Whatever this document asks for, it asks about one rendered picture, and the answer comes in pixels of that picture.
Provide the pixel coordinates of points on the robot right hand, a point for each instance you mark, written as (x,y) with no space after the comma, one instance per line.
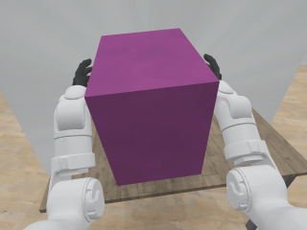
(213,66)

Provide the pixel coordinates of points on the robot right forearm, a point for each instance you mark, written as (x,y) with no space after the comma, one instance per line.
(242,141)

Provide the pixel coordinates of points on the robot left upper arm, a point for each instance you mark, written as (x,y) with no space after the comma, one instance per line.
(73,205)

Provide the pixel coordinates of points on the robot right upper arm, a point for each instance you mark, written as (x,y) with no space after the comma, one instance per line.
(260,193)

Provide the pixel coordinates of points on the robot left forearm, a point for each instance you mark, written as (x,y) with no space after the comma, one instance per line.
(72,134)

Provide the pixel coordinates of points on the robot left hand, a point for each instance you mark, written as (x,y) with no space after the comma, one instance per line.
(81,77)

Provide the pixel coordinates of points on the carton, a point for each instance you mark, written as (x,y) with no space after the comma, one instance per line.
(151,97)

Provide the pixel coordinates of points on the table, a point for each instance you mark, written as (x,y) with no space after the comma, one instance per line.
(215,168)

